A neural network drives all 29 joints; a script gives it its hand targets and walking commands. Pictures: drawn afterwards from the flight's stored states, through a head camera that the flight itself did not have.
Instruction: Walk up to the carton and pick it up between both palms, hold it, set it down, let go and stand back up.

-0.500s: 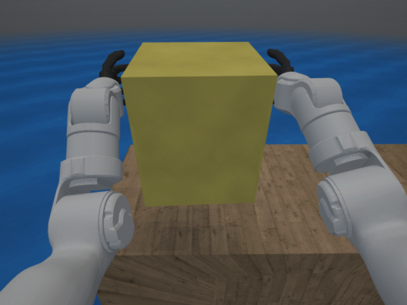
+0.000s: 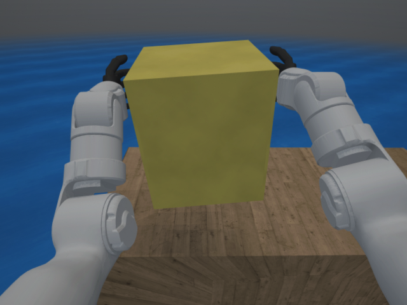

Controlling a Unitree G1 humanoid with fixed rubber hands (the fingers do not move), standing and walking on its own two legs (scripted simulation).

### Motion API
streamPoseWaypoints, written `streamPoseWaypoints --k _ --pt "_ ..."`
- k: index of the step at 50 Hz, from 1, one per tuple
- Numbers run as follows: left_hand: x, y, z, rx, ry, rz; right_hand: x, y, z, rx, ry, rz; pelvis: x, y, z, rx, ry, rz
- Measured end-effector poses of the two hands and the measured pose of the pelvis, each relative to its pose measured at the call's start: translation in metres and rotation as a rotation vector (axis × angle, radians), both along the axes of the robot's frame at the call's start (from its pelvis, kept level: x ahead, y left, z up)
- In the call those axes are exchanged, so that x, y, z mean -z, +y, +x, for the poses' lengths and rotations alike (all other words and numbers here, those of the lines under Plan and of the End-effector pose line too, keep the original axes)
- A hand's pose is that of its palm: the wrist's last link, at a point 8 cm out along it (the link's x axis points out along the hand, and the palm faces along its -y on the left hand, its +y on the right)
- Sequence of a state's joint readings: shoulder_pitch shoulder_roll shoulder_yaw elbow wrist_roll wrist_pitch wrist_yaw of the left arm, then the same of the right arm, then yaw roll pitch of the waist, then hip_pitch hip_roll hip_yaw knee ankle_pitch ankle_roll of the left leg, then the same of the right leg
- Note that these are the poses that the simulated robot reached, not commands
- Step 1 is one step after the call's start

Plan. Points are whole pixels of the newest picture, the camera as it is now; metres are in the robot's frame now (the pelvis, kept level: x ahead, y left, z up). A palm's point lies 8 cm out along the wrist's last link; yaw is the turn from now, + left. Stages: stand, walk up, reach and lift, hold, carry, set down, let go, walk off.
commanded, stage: hold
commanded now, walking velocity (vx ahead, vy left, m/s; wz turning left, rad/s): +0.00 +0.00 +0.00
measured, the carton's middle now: (202, 122) +0.38 -0.01 +0.27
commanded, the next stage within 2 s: set down in 0.04 s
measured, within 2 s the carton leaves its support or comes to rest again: neither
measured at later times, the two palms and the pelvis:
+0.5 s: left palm (106, 97) +0.40 +0.17 +0.32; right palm (265, 90) +0.40 -0.13 +0.32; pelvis +0.01 +0.00 +0.00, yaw +2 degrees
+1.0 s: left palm (119, 117) +0.39 +0.15 +0.28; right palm (269, 106) +0.41 -0.15 +0.28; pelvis +0.00 -0.01 +0.00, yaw +2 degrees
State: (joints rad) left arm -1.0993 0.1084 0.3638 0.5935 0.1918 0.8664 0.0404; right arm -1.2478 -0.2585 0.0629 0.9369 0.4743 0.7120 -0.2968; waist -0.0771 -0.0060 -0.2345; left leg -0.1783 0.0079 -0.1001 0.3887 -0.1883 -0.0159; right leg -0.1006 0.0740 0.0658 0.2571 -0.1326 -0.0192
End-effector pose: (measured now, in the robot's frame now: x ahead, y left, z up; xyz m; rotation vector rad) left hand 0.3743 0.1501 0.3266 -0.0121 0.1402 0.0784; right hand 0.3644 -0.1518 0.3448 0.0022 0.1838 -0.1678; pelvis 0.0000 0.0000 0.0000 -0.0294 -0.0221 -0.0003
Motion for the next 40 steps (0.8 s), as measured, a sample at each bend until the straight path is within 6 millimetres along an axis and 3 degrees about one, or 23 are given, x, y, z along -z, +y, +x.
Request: streamPoseWaypoints --k 17,31,40 --pt "-0.02 0.015 0.013 -0.039 -0.116 0.009 -0.009 0.015 0.02 -0.029 -0.129 0.05 -0.001 0.001 0.0 -0.02 -0.026 0.007" --pt "0.038 0.018 0.02 -0.076 -0.097 0.037 0.049 0.019 0.037 -0.068 -0.123 0.01 0.0 -0.003 0.005 -0.05 -0.066 0.003" --pt "0.048 0.006 0.018 -0.101 -0.069 0.026 0.061 0.007 0.04 -0.081 -0.106 0.031 0.0 -0.006 0.001 -0.038 -0.046 0.008"
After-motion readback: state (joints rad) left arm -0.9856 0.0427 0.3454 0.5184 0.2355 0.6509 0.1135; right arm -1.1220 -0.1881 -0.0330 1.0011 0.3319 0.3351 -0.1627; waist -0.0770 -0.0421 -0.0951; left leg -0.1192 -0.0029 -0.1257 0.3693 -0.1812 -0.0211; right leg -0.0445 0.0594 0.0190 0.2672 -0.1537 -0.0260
